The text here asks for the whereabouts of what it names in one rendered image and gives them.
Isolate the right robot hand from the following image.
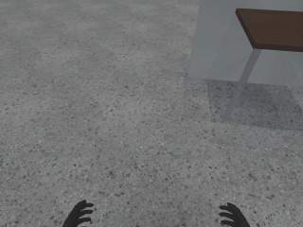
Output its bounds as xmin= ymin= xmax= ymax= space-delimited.
xmin=219 ymin=202 xmax=250 ymax=227

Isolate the left robot hand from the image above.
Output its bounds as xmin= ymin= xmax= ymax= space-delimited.
xmin=62 ymin=200 xmax=94 ymax=227

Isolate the table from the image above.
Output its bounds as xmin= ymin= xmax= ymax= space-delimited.
xmin=223 ymin=8 xmax=303 ymax=121

